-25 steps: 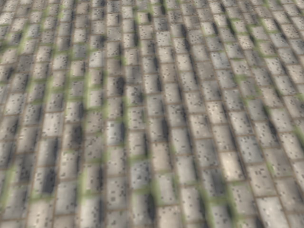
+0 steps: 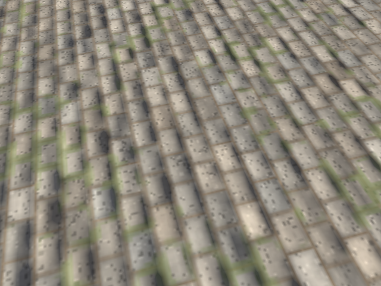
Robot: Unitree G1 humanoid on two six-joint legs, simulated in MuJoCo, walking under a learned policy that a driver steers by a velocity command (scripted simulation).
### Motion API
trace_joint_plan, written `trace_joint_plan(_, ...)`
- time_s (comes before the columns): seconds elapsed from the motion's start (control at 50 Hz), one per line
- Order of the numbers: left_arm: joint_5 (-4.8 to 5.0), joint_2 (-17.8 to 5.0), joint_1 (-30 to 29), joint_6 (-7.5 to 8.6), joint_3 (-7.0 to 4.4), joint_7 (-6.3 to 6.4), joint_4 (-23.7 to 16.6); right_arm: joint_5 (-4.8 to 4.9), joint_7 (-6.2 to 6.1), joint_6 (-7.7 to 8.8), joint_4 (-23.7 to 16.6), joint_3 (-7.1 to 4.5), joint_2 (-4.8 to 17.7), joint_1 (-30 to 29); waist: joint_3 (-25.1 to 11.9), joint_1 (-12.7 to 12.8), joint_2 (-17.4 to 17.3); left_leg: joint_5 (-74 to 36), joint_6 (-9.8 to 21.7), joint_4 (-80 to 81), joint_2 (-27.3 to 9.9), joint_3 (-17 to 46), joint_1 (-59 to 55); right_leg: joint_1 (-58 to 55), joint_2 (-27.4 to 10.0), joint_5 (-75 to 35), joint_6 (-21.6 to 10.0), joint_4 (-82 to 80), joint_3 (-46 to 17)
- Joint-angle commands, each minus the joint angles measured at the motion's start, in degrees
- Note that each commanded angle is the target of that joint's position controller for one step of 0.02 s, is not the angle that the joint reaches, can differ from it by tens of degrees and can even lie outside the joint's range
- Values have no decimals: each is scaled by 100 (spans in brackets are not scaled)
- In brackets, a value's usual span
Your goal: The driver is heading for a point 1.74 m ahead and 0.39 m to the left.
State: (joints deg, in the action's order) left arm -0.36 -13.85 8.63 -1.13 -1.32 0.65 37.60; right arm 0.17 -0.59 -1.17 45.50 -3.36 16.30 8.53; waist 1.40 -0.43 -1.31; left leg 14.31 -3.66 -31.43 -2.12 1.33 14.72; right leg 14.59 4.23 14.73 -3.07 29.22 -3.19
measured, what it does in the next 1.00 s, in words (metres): walks ahead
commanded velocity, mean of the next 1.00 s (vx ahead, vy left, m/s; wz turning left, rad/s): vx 0.18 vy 0.00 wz -0.03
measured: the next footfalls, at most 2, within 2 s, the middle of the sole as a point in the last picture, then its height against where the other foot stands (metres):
left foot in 1.12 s outside the picture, level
right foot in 1.66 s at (228, 223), level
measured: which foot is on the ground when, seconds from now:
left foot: down 0.00-0.68, up 0.70-1.00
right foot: down 0.00-1.00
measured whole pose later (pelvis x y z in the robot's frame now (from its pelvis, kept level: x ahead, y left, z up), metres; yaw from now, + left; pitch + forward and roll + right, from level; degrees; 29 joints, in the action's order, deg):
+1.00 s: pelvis +0.17 +0.01 +0.00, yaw +0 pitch +1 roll +0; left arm 0.4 -12.0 27.1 4.4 -1.8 0.6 55.9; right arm 1.3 2.3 4.5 47.1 -1.6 15.5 0.2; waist 1.6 5.2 -2.3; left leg 0.8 0.3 -35.8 -3.8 -1.0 35.7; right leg -7.0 1.8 17.0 -2.2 8.6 0.1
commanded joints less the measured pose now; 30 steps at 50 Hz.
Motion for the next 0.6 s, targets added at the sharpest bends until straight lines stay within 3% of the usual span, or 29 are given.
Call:
trace_joint_plan(0.02,-67,-642,232,137,-164,-6,-115,-140,-11,157,-287,-109,761,190,-615,60,170,-2335,314,1019,-565,546,-1128,7,-997,-1193,-313,-365,-1043)
trace_joint_plan(0.04,-105,-659,532,191,-198,-47,-91,-81,-12,155,-207,-195,1087,9,-608,444,-584,-2285,599,618,-673,541,-986,54,-552,-593,-93,-433,-590)
trace_joint_plan(0.06,-151,-700,276,195,-182,-40,-26,-38,22,167,-243,-121,690,-139,-622,215,-548,-1385,697,724,-547,514,-568,-299,-457,-455,93,-422,-427)
trace_joint_plan(0.08,-114,-794,-3,173,-220,-31,-42,-63,40,189,-236,-70,538,-179,-469,105,-429,-973,621,793,-431,454,-405,-325,-445,-469,121,-345,-401)
trace_joint_plan(0.16,-69,-664,-31,32,-228,28,34,-80,22,303,-96,-12,502,-86,-313,61,-256,-757,445,781,-287,306,-262,-366,-513,-854,18,-354,-481)
trace_joint_plan(0.28,-47,-596,95,53,-257,65,325,-65,-41,276,71,41,494,-45,-198,20,71,-596,455,753,-209,263,-288,-338,-509,-931,104,-414,-468)
trace_joint_plan(0.42,-30,-617,205,72,-285,121,703,-55,-45,268,356,83,451,-22,-144,21,160,-573,471,806,-132,221,-296,-449,-524,-1045,168,-466,-443)
trace_joint_plan(0.46,8,-615,334,57,-298,146,863,-18,-60,237,492,63,500,106,-167,14,60,840,578,884,-24,187,-247,-349,-310,379,114,-348,-228)
trace_joint_plan(0.5,63,-632,314,112,-316,157,865,55,-95,231,517,15,643,211,304,-36,-200,2579,910,1164,-265,671,7,388,-181,1893,19,-55,-81)
trace_joint_plan(0.54,133,-440,131,314,-276,109,777,107,-110,328,617,-45,844,571,595,-133,-718,3371,1418,1853,-1083,1880,-215,1040,-147,1470,43,707,247)
trace_joint_plan(0.56,162,-412,39,411,-273,72,751,115,-116,368,651,-95,969,605,712,-128,-920,3379,1673,2148,-1518,2438,-243,1192,-274,1070,52,1046,353)
trace_joint_plan(0.6,196,-464,72,540,-292,-9,784,117,-102,416,601,-109,955,456,719,-25,-846,2775,1717,2186,-1617,2452,-100,986,-495,1097,-62,945,260)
